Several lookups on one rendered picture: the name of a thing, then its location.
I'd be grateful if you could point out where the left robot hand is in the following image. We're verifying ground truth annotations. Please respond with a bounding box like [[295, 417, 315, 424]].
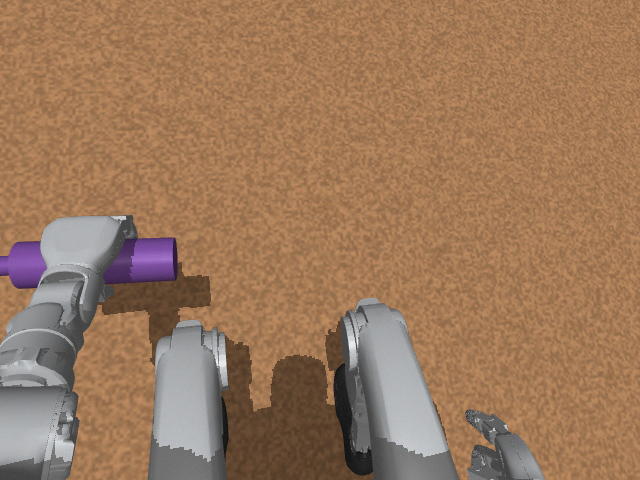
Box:
[[40, 215, 138, 302]]

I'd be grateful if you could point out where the right robot hand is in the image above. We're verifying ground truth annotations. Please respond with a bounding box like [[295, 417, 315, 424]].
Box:
[[465, 409, 545, 480]]

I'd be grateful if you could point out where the right robot foot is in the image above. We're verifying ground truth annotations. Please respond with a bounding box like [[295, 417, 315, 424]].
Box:
[[334, 363, 373, 475]]

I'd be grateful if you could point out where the left robot arm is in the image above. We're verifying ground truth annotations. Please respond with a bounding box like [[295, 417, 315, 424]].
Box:
[[0, 264, 102, 480]]

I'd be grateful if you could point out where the bottle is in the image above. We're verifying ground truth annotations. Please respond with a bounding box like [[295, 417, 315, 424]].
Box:
[[0, 237, 178, 289]]

